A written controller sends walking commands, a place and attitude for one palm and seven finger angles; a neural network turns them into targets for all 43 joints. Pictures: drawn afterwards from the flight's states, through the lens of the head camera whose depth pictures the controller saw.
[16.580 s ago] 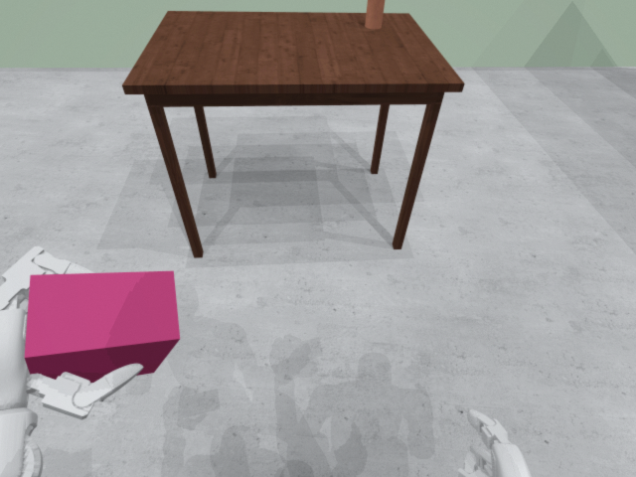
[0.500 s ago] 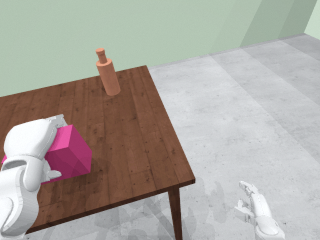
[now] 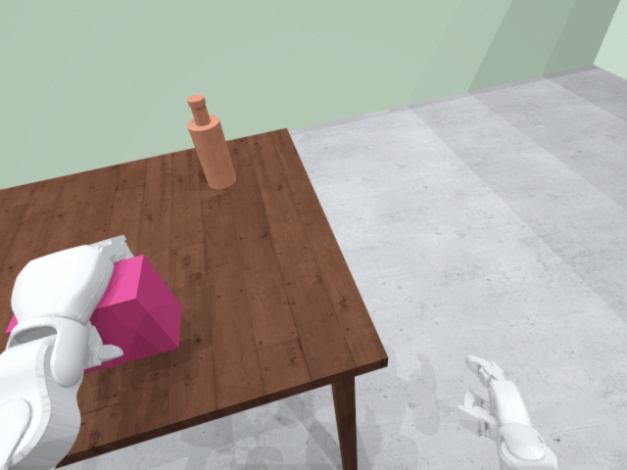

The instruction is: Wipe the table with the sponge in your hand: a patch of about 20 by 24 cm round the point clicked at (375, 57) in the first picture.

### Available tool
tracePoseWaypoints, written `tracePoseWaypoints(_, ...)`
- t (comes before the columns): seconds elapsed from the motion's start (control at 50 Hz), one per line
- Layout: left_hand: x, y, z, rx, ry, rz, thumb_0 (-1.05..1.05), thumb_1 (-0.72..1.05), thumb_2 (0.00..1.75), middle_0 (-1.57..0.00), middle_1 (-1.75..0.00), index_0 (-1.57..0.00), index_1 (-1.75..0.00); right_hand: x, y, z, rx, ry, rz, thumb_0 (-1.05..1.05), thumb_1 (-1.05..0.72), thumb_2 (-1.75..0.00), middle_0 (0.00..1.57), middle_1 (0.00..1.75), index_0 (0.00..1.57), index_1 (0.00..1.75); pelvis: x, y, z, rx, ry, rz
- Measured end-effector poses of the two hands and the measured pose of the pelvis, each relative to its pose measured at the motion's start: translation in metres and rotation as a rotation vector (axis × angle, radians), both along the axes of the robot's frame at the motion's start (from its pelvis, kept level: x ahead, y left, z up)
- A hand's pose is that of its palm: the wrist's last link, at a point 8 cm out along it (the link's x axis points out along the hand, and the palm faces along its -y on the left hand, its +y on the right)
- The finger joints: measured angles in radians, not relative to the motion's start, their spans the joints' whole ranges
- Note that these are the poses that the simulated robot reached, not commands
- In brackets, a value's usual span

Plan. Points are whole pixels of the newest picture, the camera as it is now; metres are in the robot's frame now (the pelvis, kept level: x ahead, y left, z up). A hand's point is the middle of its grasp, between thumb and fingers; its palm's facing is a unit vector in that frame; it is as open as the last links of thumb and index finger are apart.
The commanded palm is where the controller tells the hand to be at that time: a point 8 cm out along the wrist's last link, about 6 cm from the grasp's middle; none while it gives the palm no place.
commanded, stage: move the sponge above the wiping area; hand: left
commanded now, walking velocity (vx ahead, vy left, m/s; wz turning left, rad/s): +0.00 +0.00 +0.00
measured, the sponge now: (113, 325) +0.22 +0.29 +0.10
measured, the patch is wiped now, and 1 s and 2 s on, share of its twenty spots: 0.00 0.00 0.00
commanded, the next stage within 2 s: lower the sponge onto the table in 1.56 s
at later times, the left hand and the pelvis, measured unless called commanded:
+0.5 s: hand (118, 308) +0.24 +0.28 +0.12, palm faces +0.05 -0.07 -1.00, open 10.6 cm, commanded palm +0.21 +0.28 +0.19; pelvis +0.00 +0.00 +0.00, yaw +0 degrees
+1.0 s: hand (115, 306) +0.24 +0.29 +0.11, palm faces +0.03 -0.06 -1.00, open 10.6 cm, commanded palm +0.21 +0.29 +0.18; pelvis +0.01 -0.01 +0.00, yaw +0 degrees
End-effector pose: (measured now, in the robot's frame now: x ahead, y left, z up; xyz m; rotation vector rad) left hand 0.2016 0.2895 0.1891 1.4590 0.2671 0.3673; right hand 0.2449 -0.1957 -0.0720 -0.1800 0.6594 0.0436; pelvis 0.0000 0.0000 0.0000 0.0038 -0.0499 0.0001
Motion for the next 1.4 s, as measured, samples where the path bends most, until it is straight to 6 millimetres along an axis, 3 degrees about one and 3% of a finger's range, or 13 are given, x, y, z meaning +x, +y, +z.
tracePoseWaypoints(0.4,0.009,-0.009,-0.012,0.001,0.014,-0.015,-0.01,-0.54,1.03,-0.67,-1.31,-0.69,-1.31,0.0,0.008,-0.002,0.01,0.014,0.013,0.02,-0.9,-0.9,0.2,0.3,0.2,0.3,-0.001,0.0,0.001,0.001,-0.003,0.006)
tracePoseWaypoints(0.92,0.019,0.0,-0.029,0.009,0.066,-0.013,-0.01,-0.54,1.03,-0.67,-1.31,-0.69,-1.31,-0.012,-0.025,-0.01,-0.035,0.055,-0.055,0.02,-0.9,-0.9,0.2,0.3,0.2,0.3,0.008,-0.008,0.0,-0.001,0.009,0.004)
tracePoseWaypoints(1.18,0.01,-0.009,-0.018,0.002,0.023,-0.02,-0.01,-0.54,1.03,-0.67,-1.31,-0.69,-1.31,0.0,-0.01,-0.008,0.002,0.031,-0.028,0.02,-0.9,-0.9,0.2,0.3,0.2,0.3,0.012,-0.003,0.0,0.0,0.011,0.002)
tracePoseWaypoints(1.4,0.01,-0.008,-0.021,-0.001,0.033,0.008,-0.01,-0.54,1.03,-0.67,-1.31,-0.69,-1.31,0.01,0.003,-0.001,0.003,0.01,0.013,0.02,-0.9,-0.9,0.2,0.3,0.2,0.3,0.006,-0.003,0.0,0.0,-0.001,0.013)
